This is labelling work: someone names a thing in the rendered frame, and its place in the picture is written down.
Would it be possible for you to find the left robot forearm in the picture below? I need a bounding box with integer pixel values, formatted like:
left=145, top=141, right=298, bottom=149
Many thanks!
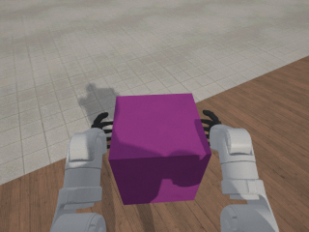
left=49, top=128, right=107, bottom=232

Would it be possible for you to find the robot right hand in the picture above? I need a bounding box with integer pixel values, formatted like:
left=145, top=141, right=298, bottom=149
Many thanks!
left=200, top=109, right=222, bottom=146

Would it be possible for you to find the left robot upper arm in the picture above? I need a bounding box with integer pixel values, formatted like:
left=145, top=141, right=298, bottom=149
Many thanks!
left=51, top=213, right=106, bottom=232

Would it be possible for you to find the right robot forearm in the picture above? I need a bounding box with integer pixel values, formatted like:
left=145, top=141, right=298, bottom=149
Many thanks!
left=210, top=124, right=279, bottom=232

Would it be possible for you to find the right robot upper arm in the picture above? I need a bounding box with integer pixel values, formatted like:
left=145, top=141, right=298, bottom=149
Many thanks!
left=220, top=204, right=278, bottom=232

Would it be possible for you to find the carton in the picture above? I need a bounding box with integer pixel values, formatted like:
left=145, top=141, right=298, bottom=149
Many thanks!
left=108, top=93, right=211, bottom=205

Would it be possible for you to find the robot left hand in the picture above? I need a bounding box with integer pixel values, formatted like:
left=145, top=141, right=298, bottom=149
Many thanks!
left=91, top=112, right=113, bottom=149

